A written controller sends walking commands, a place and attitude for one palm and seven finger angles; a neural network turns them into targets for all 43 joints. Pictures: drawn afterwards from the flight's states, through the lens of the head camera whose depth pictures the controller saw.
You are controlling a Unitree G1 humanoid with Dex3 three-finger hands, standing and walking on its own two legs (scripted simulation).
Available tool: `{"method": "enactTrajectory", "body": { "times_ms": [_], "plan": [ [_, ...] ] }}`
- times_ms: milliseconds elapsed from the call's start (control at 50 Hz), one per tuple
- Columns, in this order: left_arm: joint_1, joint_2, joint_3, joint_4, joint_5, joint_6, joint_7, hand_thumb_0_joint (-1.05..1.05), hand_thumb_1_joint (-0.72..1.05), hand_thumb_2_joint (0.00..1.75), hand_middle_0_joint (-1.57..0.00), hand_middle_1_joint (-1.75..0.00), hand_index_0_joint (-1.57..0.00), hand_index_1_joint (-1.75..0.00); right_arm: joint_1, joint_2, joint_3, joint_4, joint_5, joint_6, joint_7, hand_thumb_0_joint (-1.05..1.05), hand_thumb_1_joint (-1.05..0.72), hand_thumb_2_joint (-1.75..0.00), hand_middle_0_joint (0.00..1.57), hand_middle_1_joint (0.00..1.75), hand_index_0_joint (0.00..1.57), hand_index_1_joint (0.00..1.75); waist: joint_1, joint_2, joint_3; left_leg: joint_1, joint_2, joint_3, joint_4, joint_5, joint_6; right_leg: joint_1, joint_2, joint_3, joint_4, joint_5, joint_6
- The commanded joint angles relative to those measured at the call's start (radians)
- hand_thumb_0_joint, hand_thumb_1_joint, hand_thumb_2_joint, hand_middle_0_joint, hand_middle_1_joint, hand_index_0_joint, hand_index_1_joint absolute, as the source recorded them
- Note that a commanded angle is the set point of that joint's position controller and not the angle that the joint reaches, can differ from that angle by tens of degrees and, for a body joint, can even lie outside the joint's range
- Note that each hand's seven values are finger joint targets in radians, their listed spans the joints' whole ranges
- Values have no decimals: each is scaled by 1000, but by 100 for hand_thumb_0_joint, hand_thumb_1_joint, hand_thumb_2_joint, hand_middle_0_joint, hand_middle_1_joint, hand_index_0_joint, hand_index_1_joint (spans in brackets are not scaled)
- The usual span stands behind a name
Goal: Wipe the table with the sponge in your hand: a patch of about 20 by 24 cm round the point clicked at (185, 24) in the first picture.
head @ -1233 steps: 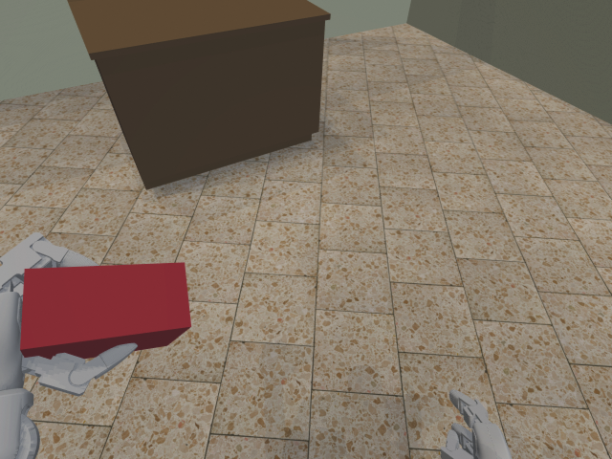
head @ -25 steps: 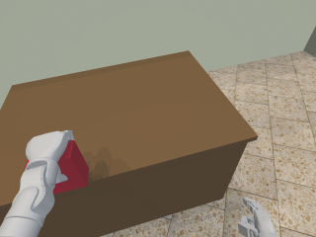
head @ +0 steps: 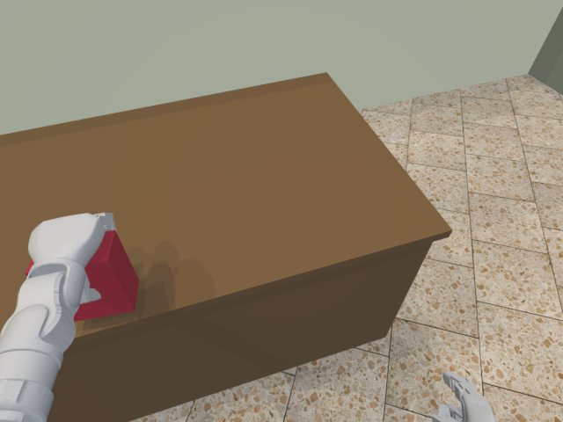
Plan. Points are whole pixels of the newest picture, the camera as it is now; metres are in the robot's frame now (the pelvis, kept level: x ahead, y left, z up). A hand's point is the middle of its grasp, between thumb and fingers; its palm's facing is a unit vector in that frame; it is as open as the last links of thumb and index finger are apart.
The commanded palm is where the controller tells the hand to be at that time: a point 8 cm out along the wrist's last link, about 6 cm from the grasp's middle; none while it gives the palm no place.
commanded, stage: move the sponge above the wiping area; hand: left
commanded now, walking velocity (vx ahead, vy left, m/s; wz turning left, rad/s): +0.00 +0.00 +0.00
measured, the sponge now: (95, 285) +0.29 +0.35 +0.00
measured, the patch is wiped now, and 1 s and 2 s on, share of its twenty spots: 0.00 0.00 0.00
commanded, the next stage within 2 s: none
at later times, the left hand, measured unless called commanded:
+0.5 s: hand (74, 257) +0.30 +0.36 +0.05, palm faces -0.07 -0.01 -1.00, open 10.0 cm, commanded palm +0.28 +0.36 +0.12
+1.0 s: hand (69, 250) +0.30 +0.36 +0.07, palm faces -0.02 -0.01 -1.00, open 10.0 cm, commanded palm +0.27 +0.35 +0.12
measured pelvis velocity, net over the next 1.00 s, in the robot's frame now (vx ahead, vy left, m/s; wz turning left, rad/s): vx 0.02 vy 0.01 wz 0.00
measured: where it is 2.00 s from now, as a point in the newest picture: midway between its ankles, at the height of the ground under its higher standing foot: outside the picture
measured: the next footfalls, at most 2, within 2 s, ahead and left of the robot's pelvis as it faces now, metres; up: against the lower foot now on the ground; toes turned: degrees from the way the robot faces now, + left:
none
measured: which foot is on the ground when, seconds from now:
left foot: down 0.00-1.00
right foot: down 0.00-1.00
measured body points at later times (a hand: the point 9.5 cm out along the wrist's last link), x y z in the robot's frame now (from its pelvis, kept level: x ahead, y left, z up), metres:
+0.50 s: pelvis +0.01 +0.01 +0.00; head +0.03 -0.01 +0.45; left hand +0.30 +0.36 +0.11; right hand +0.18 -0.24 -0.12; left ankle -0.01 +0.09 -0.74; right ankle +0.02 -0.09 -0.74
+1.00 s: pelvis +0.02 +0.01 +0.00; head +0.03 -0.01 +0.45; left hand +0.30 +0.36 +0.13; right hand +0.20 -0.22 -0.12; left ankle -0.01 +0.10 -0.74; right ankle +0.02 -0.09 -0.74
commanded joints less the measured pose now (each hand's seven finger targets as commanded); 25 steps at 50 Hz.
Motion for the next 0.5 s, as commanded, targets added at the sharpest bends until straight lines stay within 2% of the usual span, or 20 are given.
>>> {"method": "enactTrajectory", "body": {
  "times_ms": [0,20,40,60,120,140,160,180,200,220,240,260,300,320,360,400,420,440,460,480],
  "plan": [
    [-365,345,164,-136,15,-20,94,0,10,130,-120,-160,-120,-160,-63,-123,-50,-117,-3,-43,1,0,-90,-90,20,30,20,30,-6,66,-277,-10,10,-9,-45,241,-11,136,-19,37,-29,112,-30],
    [-368,380,195,-120,17,-13,100,0,10,130,-120,-160,-120,-160,-65,-128,-50,-116,-1,-39,4,0,-90,-90,20,30,20,30,-1,57,-292,-15,11,-11,-47,250,-13,147,-15,43,-28,117,-33],
    [-369,330,150,-116,8,-5,101,0,10,130,-120,-160,-120,-160,-66,-122,-49,-125,2,-39,7,0,-90,-90,20,30,20,30,-5,46,-293,-20,13,-12,-46,258,-15,150,-20,31,-21,124,-29],
    [-350,318,147,-102,-5,6,103,0,10,130,-120,-160,-120,-160,-63,-125,-52,-126,3,-37,8,0,-90,-90,20,30,20,30,-4,22,-303,-18,15,-7,-45,258,-12,161,-22,35,-24,139,-26],
    [-279,331,166,-69,-24,39,94,0,10,130,-120,-160,-120,-160,-70,-137,-52,-136,6,-26,14,0,-90,-90,20,30,20,30,10,-6,-327,-40,13,-7,-48,277,-12,207,-22,43,-21,180,-25],
    [-267,306,143,-69,-32,47,88,0,10,130,-120,-160,-120,-160,-67,-135,-50,-139,6,-24,15,0,-90,-90,20,30,20,30,5,-28,-323,-41,15,-5,-48,282,-10,216,-27,37,-18,195,-21],
    [-237,315,150,-54,-33,57,81,0,10,130,-120,-160,-120,-160,-67,-139,-52,-137,8,-19,18,0,-90,-90,20,30,20,30,8,-36,-306,-46,15,-7,-47,279,-8,211,-24,37,-20,195,-21],
    [-262,295,123,-87,-30,57,73,0,10,130,-120,-160,-120,-160,-70,-142,-50,-142,9,-16,19,0,-90,-90,20,30,20,30,-3,-44,-304,-41,17,-9,-48,283,-7,202,-24,34,-20,200,-20],
    [-229,289,124,-94,-31,63,68,0,10,130,-120,-160,-120,-160,-72,-141,-54,-149,10,-13,19,0,-90,-90,20,30,20,30,6,-35,-300,-32,17,-15,-49,288,-6,197,-22,32,-21,189,-22],
    [-239,288,122,-133,-33,60,62,0,10,130,-120,-160,-120,-160,-88,-142,-50,-159,9,-16,18,0,-90,-90,20,30,20,30,4,-21,-301,-20,19,-15,-49,299,-3,197,-22,40,-25,199,-23],
    [-227,304,139,-127,-37,59,62,0,10,130,-120,-160,-120,-160,-72,-142,-53,-153,7,-15,17,0,-90,-90,20,30,20,30,4,-46,-302,-23,18,-17,-48,291,1,208,-23,38,-23,195,-20],
    [-239,318,149,-151,-31,50,63,0,10,130,-120,-160,-120,-160,-73,-144,-55,-151,7,-14,16,0,-90,-90,20,30,20,30,-1,-42,-295,-17,19,-16,-44,304,3,200,-22,37,-21,208,-21],
    [-214,336,176,-202,-33,34,70,0,10,130,-120,-160,-120,-160,-74,-139,-56,-160,2,-17,13,0,-90,-90,20,30,20,30,7,-22,-306,-4,18,-18,-38,321,7,207,-22,38,-18,218,-20],
    [-251,380,203,-230,-23,26,73,0,10,130,-120,-160,-120,-160,-84,-141,-53,-158,0,-18,10,0,-90,-90,20,30,20,30,7,0,-304,2,18,-22,-38,327,6,204,-20,50,-21,219,-23],
    [-261,387,216,-233,-12,12,90,0,10,130,-120,-160,-120,-160,-74,-133,-52,-147,-2,-21,10,0,-90,-90,20,30,20,30,3,21,-290,0,19,-23,-40,327,1,192,-21,39,-17,198,-23],
    [-280,371,203,-251,-5,9,102,0,10,130,-120,-160,-120,-160,-76,-129,-53,-144,-2,-26,10,0,-90,-90,20,30,20,30,-2,49,-277,19,24,-28,-38,334,-6,159,-17,30,-19,173,-25],
    [-288,381,211,-286,-3,8,103,0,10,130,-120,-160,-120,-160,-91,-127,-53,-153,-2,-29,9,0,-90,-90,20,30,20,30,8,83,-299,39,24,-23,-36,356,-7,168,-18,44,-23,186,-28],
    [-276,365,201,-275,-7,13,106,0,10,130,-120,-160,-120,-160,-82,-123,-54,-146,-2,-31,10,0,-90,-90,20,30,20,30,2,85,-303,45,26,-23,-32,377,-12,174,-21,36,-17,196,-28],
    [-244,362,206,-272,-14,19,105,0,10,130,-120,-160,-120,-160,-81,-124,-56,-144,-2,-30,12,0,-90,-90,20,30,20,30,9,82,-311,48,27,-28,-33,395,-19,177,-18,29,-17,198,-29],
    [-254,305,149,-275,-21,28,96,0,10,130,-120,-160,-120,-160,-88,-122,-54,-147,1,-31,13,0,-90,-90,20,30,20,30,-7,84,-291,57,28,-28,-30,395,-22,156,-18,25,-22,199,-27]
  ]
}}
